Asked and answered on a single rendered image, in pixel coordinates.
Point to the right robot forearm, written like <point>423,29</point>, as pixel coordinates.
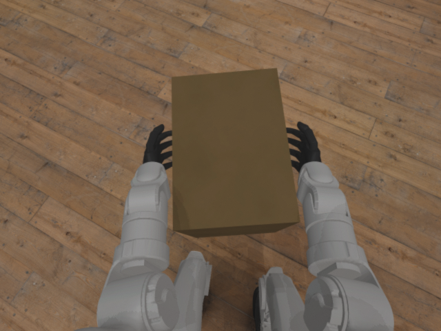
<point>333,248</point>

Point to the carton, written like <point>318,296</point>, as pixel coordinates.
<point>231,164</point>

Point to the robot right hand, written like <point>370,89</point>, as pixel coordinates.
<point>308,146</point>

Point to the right robot shin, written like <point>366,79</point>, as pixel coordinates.
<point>265,324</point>

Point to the robot left upper arm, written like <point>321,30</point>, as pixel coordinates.
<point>143,302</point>

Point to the robot left hand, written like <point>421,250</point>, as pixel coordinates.
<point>154,148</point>

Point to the robot right upper arm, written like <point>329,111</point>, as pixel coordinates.
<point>334,303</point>

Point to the robot right thigh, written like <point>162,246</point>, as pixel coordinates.
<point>279,296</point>

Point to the left robot forearm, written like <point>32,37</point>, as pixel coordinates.
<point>143,245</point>

